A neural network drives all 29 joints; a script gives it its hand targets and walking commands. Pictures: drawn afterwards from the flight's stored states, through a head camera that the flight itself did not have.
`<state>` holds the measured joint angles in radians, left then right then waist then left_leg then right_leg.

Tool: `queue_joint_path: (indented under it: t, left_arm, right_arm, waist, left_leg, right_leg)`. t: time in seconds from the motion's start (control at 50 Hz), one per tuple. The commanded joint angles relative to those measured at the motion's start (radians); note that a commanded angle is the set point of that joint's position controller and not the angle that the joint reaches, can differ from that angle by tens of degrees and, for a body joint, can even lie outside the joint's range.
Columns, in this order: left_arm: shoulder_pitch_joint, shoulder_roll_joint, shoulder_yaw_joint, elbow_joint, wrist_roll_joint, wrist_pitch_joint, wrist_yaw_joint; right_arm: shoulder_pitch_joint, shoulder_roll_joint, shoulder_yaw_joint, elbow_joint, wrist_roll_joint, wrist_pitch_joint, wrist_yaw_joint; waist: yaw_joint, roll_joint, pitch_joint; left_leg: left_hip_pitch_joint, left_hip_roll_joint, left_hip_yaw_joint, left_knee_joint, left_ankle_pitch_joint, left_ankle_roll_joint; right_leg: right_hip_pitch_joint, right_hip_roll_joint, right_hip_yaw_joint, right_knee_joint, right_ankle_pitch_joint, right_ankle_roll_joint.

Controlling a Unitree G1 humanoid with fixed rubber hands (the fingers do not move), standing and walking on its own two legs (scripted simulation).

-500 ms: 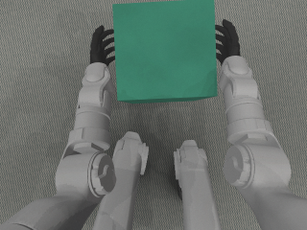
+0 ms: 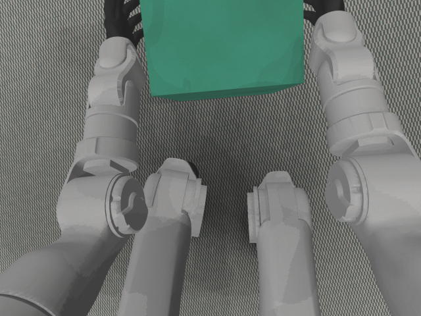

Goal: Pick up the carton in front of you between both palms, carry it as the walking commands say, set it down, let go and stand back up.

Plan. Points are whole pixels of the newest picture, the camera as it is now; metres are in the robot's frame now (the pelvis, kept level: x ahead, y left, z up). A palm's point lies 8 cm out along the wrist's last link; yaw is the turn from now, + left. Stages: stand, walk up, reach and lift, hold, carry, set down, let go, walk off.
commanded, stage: set down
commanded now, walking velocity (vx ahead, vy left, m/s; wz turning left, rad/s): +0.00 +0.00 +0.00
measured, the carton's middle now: (221, 36) +0.53 +0.04 -0.24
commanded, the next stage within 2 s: none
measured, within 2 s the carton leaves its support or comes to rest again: rests again in 0.60 s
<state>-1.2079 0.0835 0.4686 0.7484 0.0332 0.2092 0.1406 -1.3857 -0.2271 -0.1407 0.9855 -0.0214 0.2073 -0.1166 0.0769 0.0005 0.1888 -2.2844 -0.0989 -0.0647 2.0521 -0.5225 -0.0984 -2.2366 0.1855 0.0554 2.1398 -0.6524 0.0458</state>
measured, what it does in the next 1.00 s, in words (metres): stands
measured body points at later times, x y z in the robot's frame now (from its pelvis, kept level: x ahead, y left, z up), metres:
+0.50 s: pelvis +0.00 +0.00 -0.01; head +0.36 -0.01 +0.25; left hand +0.51 +0.19 -0.19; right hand +0.55 -0.11 -0.20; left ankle +0.12 +0.13 -0.36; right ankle +0.08 -0.11 -0.36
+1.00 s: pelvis -0.01 +0.00 -0.02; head +0.35 -0.02 +0.24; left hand +0.51 +0.20 -0.19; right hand +0.55 -0.11 -0.20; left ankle +0.12 +0.13 -0.36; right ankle +0.08 -0.11 -0.36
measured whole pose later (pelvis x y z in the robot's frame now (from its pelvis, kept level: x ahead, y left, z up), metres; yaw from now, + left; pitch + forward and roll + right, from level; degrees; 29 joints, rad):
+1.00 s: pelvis -0.01 +0.00 -0.02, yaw +0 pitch +38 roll +3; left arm -1.33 0.17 0.53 1.02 0.12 0.14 0.02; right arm -1.46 -0.24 -0.23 1.13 -0.15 0.13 0.00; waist 0.07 0.02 0.29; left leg -2.27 -0.07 -0.03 2.13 -0.53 -0.08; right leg -2.24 0.12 0.03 2.23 -0.65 0.01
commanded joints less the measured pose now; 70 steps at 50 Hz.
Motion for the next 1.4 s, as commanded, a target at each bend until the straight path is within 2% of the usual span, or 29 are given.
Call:
queue_joint_path:
  t: [0.0, 0.1, 0.22, 0.38, 0.5, 0.8, 0.9, 0.94, 0.98, 1.02, 1.06, 1.08, 1.12, 1.22, 1.3, 1.38]
  left_arm:
    - [-0.660, -0.838, -0.492, -0.057, -0.098, -0.027, -0.274]
    - [-0.630, -0.816, -0.444, -0.010, -0.062, -0.031, -0.288]
    - [-0.642, -0.789, -0.411, 0.008, -0.051, -0.048, -0.286]
    - [-0.642, -0.744, -0.348, 0.075, -0.031, -0.057, -0.286]
    - [-0.616, -0.711, -0.301, 0.128, -0.014, -0.066, -0.288]
    - [-0.562, -0.577, -0.201, 0.215, 0.037, -0.065, -0.300]
    - [-0.537, -0.528, -0.168, 0.231, 0.050, -0.069, -0.291]
    - [-0.520, -0.494, -0.150, 0.242, 0.053, -0.077, -0.280]
    - [-0.478, -0.379, -0.112, 0.258, 0.053, -0.095, -0.249]
    - [-0.381, -0.103, -0.030, 0.280, 0.055, -0.128, -0.182]
    - [-0.280, 0.232, 0.006, 0.294, 0.025, -0.171, -0.087]
    - [-0.286, 0.271, -0.013, 0.299, -0.007, -0.187, -0.062]
    - [-0.306, 0.299, -0.055, 0.317, -0.073, -0.207, -0.042]
    - [-0.348, 0.305, -0.181, 0.288, -0.204, -0.234, -0.042]
    - [-0.331, 0.327, -0.226, 0.228, -0.265, -0.225, -0.027]
    - [-0.279, 0.343, -0.233, 0.117, -0.282, -0.198, 0.003]
  right_arm:
    - [-0.514, 0.979, 0.331, -0.126, 0.082, -0.050, 0.219]
    - [-0.463, 0.966, 0.275, -0.054, 0.052, -0.054, 0.229]
    - [-0.494, 0.917, 0.243, -0.039, 0.045, -0.072, 0.234]
    - [-0.520, 0.825, 0.196, 0.003, 0.017, -0.088, 0.239]
    - [-0.516, 0.787, 0.181, 0.030, 0.009, -0.095, 0.247]
    - [-0.396, 0.641, 0.075, 0.133, -0.087, -0.072, 0.258]
    - [-0.386, 0.585, 0.060, 0.131, -0.106, -0.071, 0.256]
    - [-0.392, 0.528, 0.057, 0.124, -0.108, -0.079, 0.246]
    - [-0.375, 0.401, 0.039, 0.127, -0.109, -0.093, 0.218]
    - [-0.317, 0.119, -0.014, 0.128, -0.108, -0.111, 0.152]
    - [-0.281, -0.222, -0.027, 0.116, -0.065, -0.138, 0.066]
    - [-0.306, -0.251, 0.002, 0.109, -0.026, -0.145, 0.048]
    - [-0.346, -0.267, 0.053, 0.104, 0.053, -0.157, 0.043]
    - [-0.409, -0.248, 0.193, 0.051, 0.214, -0.175, 0.064]
    - [-0.386, -0.280, 0.213, 0.019, 0.252, -0.164, 0.062]
    - [-0.345, -0.324, 0.166, -0.042, 0.220, -0.139, 0.043]
  waist:
    - [0.034, -0.115, -1.243]
    - [0.037, -0.101, -1.120]
    - [0.036, -0.089, -1.044]
    - [0.015, -0.092, -0.924]
    - [0.021, -0.102, -0.858]
    - [-0.022, -0.067, -0.679]
    - [-0.021, -0.076, -0.663]
    - [-0.019, -0.075, -0.668]
    - [-0.015, -0.077, -0.680]
    - [-0.010, -0.080, -0.702]
    - [0.004, -0.076, -0.751]
    - [0.016, -0.079, -0.772]
    - [0.035, -0.098, -0.810]
    - [0.071, -0.121, -0.942]
    - [0.072, -0.121, -1.101]
    - [0.051, -0.117, -1.304]
  left_leg:
    - [0.676, -0.027, 0.166, -0.044, 0.470, 0.038]
    - [0.595, -0.024, 0.165, -0.037, 0.419, 0.039]
    - [0.566, -0.022, 0.154, -0.028, 0.403, 0.044]
    - [0.513, -0.020, 0.137, -0.018, 0.349, 0.050]
    - [0.481, -0.019, 0.130, -0.006, 0.344, 0.059]
    - [0.379, -0.018, 0.116, -0.004, 0.254, 0.061]
    - [0.375, -0.013, 0.117, -0.002, 0.236, 0.059]
    - [0.393, -0.008, 0.121, 0.001, 0.238, 0.052]
    - [0.421, 0.002, 0.129, 0.003, 0.241, 0.041]
    - [0.458, 0.021, 0.136, 0.005, 0.243, 0.028]
    - [0.490, 0.044, 0.137, 0.005, 0.260, 0.021]
    - [0.498, 0.052, 0.133, 0.001, 0.273, 0.023]
    - [0.499, 0.064, 0.124, 0.004, 0.305, 0.036]
    - [0.542, 0.086, 0.109, 0.017, 0.396, 0.057]
    - [0.648, 0.085, 0.113, 0.004, 0.426, 0.054]
    - [0.796, 0.067, 0.127, -0.034, 0.441, 0.051]
  right_leg:
    - [0.534, -0.018, -0.084, -0.202, 0.477, -0.012]
    - [0.458, -0.017, -0.076, -0.195, 0.437, -0.024]
    - [0.383, -0.017, -0.071, -0.184, 0.397, -0.033]
    - [0.326, -0.028, -0.064, -0.177, 0.338, -0.047]
    - [0.307, -0.035, -0.052, -0.168, 0.338, -0.052]
    - [0.245, -0.047, -0.034, -0.160, 0.285, -0.067]
    - [0.263, -0.058, -0.030, -0.159, 0.274, -0.060]
    - [0.281, -0.064, -0.028, -0.157, 0.271, -0.052]
    - [0.305, -0.074, -0.029, -0.158, 0.270, -0.042]
    - [0.338, -0.093, -0.030, -0.162, 0.270, -0.029]
    - [0.368, -0.115, -0.022, -0.161, 0.279, -0.021]
    - [0.382, -0.124, -0.015, -0.158, 0.284, -0.015]
    - [0.391, -0.138, -0.007, -0.146, 0.305, -0.012]
    - [0.445, -0.154, 0.001, -0.118, 0.367, -0.018]
    - [0.536, -0.155, -0.020, -0.110, 0.375, -0.021]
    - [0.621, -0.142, -0.065, -0.131, 0.370, -0.024]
